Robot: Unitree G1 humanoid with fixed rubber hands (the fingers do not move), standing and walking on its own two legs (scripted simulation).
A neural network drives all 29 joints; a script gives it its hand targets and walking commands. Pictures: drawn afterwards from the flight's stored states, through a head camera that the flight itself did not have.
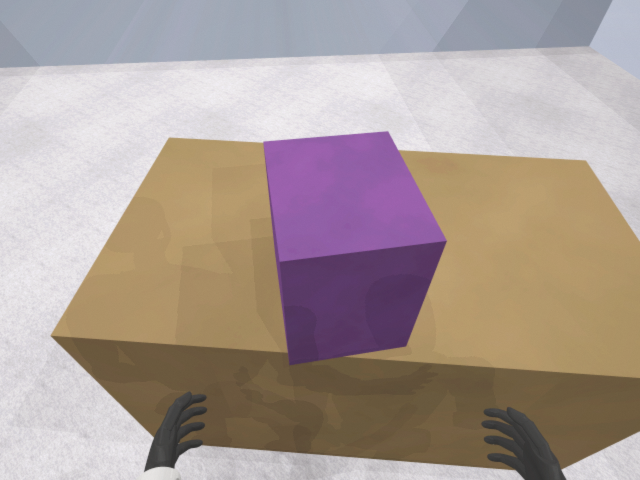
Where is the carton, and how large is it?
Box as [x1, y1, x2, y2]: [263, 131, 446, 364]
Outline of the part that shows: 387,131 263,142 275,256 289,364 405,346 446,240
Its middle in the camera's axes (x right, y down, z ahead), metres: +0.03 +0.02 +0.63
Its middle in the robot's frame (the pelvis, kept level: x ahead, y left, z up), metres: +0.46 +0.00 +0.00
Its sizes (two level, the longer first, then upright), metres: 0.245 0.203 0.272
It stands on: a pedestal, 0.64 m high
